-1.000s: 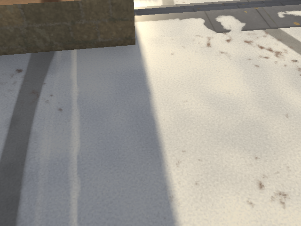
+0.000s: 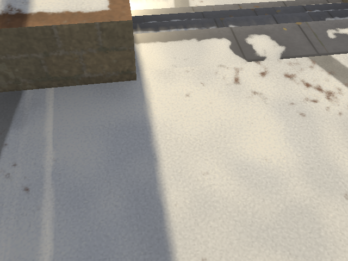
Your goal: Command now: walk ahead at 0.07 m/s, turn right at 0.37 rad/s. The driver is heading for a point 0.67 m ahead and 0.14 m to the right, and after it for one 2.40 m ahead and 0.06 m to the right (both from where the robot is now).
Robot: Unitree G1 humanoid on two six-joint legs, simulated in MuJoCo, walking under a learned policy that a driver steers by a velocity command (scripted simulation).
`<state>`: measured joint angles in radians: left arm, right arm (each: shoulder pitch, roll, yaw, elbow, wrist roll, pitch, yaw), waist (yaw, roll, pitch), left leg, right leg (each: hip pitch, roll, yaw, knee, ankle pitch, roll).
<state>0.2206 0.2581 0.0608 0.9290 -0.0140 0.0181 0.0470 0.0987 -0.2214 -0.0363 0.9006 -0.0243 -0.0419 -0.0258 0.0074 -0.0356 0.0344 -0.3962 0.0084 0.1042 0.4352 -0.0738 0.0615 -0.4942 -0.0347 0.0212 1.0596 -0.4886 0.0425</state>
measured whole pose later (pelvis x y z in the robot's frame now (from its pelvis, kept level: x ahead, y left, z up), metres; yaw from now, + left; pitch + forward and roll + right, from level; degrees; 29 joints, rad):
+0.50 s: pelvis +0.05 -0.05 +0.02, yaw -16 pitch +3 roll +4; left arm 0.42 0.22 0.07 0.88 -0.01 -0.06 0.03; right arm 0.03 -0.31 -0.11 0.90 0.01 -0.07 -0.01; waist 0.04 0.03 -0.03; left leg -0.60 0.02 -0.06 0.75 -0.04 -0.01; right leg -0.13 0.00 0.11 0.27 -0.19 -0.06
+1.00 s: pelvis +0.29 -0.07 +0.01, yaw -25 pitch +2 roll +1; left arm 0.20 0.28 0.07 0.76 -0.01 -0.08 0.01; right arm 0.33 -0.24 -0.06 0.98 0.01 -0.10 0.02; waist -0.05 -0.05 0.00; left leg -0.08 -0.05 0.03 0.26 -0.22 0.04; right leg -0.65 -0.10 0.03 0.95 -0.19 -0.02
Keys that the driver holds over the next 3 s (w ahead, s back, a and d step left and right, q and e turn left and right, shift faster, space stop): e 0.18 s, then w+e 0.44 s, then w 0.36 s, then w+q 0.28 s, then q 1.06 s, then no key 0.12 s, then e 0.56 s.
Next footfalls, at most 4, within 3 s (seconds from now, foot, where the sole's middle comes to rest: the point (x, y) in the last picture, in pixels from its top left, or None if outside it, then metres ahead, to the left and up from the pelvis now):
0.24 right None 0.03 -0.13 -0.77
0.74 left None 0.32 0.03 -0.77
1.22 right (263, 248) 0.51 -0.33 -0.77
1.66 left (206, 198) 0.72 -0.12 -0.77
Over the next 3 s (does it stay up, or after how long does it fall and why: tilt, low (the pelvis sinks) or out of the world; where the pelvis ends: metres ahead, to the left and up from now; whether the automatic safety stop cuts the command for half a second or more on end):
stays up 0.61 -0.24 -0.01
